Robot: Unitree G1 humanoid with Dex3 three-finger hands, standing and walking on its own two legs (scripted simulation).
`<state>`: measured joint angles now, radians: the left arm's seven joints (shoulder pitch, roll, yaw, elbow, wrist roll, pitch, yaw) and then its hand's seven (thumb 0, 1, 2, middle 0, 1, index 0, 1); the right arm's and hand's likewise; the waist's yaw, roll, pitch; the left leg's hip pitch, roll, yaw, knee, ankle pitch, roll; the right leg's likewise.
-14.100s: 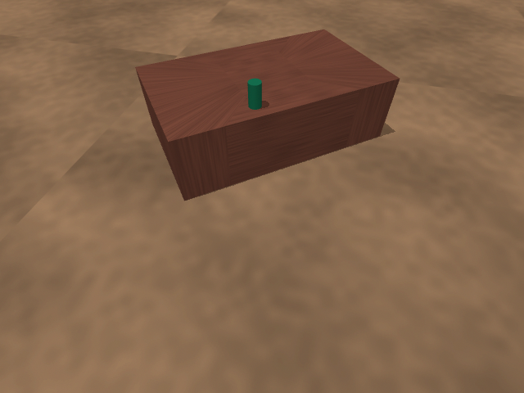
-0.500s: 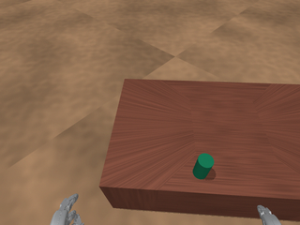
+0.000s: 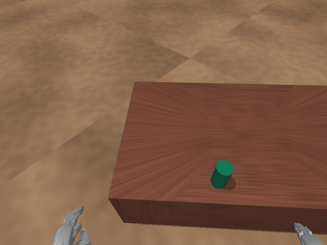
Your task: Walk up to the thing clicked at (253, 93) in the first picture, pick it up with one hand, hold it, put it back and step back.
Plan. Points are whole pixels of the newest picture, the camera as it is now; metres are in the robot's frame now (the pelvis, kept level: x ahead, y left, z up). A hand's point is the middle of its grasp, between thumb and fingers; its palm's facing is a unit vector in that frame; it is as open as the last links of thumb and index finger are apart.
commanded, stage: go down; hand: right
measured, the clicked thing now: (221, 175) +0.44 -0.21 -0.28
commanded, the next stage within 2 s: approach in 1.66 s
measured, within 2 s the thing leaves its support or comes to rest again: neither
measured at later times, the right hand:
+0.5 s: hand (306, 201) +0.25 -0.34 -0.03, palm faces +0.19 +0.96 -0.22, open 17.4 cm
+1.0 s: hand (318, 176) +0.31 -0.37 -0.01, palm faces +0.22 +0.97 -0.13, open 17.6 cm
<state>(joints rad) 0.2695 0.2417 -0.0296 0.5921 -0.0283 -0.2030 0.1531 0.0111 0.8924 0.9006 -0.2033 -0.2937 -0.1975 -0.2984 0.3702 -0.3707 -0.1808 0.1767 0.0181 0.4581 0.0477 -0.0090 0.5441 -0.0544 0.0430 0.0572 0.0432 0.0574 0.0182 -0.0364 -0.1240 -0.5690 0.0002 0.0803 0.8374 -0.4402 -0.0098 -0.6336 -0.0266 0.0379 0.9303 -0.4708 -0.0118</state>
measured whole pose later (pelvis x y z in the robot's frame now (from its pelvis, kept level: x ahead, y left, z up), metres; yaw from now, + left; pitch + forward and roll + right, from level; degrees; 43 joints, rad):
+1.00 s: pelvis -0.03 +0.00 -0.01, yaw +1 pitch +15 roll +3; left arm 0.32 0.31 -0.05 0.68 0.01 -0.18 0.13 0.01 0.90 0.91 -0.20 -0.29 -0.20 -0.30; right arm -0.39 -0.76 -0.60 1.11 0.09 -0.15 0.49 -0.01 0.55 -0.06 0.04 0.05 0.03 0.05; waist 0.06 0.01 -0.08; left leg -0.76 -0.01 0.07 0.90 -0.41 0.00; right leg -0.81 -0.04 0.03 0.98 -0.44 -0.01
